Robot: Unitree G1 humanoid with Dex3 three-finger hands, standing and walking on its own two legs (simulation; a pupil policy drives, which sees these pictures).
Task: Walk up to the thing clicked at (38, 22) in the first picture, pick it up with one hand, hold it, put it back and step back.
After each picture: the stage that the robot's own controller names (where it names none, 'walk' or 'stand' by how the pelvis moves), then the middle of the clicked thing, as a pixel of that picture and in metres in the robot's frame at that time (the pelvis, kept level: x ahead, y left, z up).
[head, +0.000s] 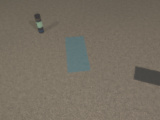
stand; (39, 23) +1.68 +0.54 -0.65
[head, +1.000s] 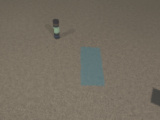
walk; (56, 29) +1.61 +0.25 -0.64
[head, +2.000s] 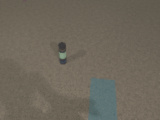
walk; (62, 53) +1.10 +0.18 -0.64
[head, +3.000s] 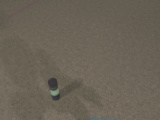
walk; (54, 89) +0.69 +0.21 -0.65
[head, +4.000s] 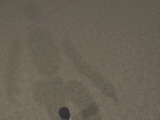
walk; (66, 118) +0.46 +0.19 -0.64
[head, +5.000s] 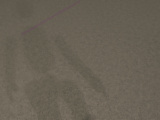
stand; out of the picture +0.40 +0.17 -0.66
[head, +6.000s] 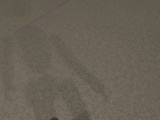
stand; out of the picture +0.40 +0.21 -0.65
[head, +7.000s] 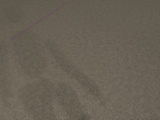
stand; out of the picture +0.39 +0.21 -0.66
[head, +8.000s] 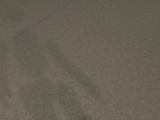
stand; out of the picture +0.39 +0.19 -0.66
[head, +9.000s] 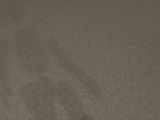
stand; out of the picture +0.39 +0.19 -0.66
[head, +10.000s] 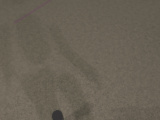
go down; out of the picture +0.41 +0.18 -0.65
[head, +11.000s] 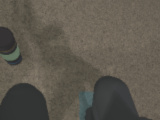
go down; (8, 49) +0.47 +0.24 -0.24
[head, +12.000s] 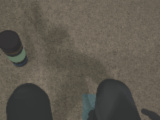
close in; (15, 51) +0.46 +0.25 -0.25
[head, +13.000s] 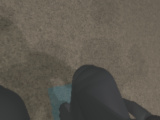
close in; out of the picture +0.44 +0.30 -0.16
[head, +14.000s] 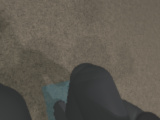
lift; out of the picture +0.41 +0.29 -0.16
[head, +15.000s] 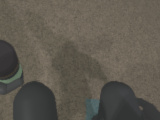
lift; (6, 69) +0.34 +0.25 -0.02
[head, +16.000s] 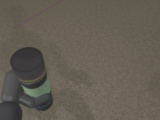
hold; (36, 85) +0.31 +0.15 +0.10
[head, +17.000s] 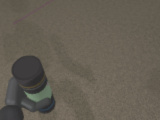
hold; (38, 89) +0.31 +0.16 +0.05
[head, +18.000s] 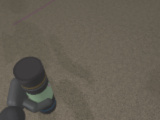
hold; (39, 90) +0.31 +0.15 +0.05
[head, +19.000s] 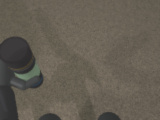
crouch; (26, 68) +0.39 +0.18 -0.01
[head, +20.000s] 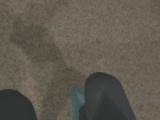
lower; out of the picture +0.48 +0.27 -0.06
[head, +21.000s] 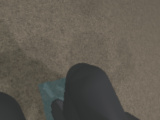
lower; out of the picture +0.45 +0.31 -0.16
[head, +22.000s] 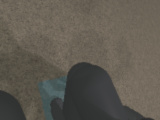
lower; out of the picture +0.44 +0.32 -0.16
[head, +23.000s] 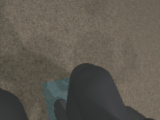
lower; out of the picture +0.43 +0.31 -0.16
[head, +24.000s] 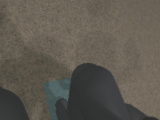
lower; out of the picture +0.42 +0.31 -0.15
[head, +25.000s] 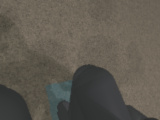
open; out of the picture +0.42 +0.29 -0.17
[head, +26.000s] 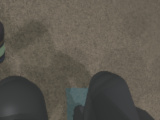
stand; out of the picture +0.44 +0.27 -0.19
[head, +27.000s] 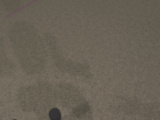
stand; out of the picture +0.41 +0.16 -0.56
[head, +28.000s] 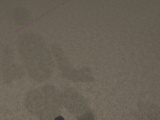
stand; out of the picture +0.41 +0.17 -0.60
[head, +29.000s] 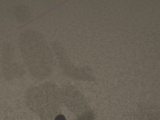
stand; out of the picture +0.41 +0.16 -0.60
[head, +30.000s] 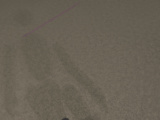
stand; out of the picture +0.43 +0.15 -0.65
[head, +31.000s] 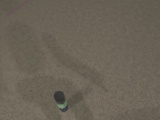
walk; (61, 102) +0.50 +0.20 -0.63
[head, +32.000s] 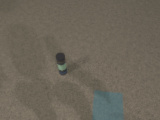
walk; (61, 64) +0.78 +0.17 -0.62
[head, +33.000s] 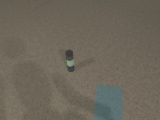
stand; (70, 61) +1.05 +0.18 -0.64
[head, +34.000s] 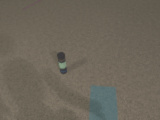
stand; (62, 63) +1.02 +0.20 -0.66
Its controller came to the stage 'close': yes
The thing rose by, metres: 0.68
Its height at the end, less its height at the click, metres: +0.00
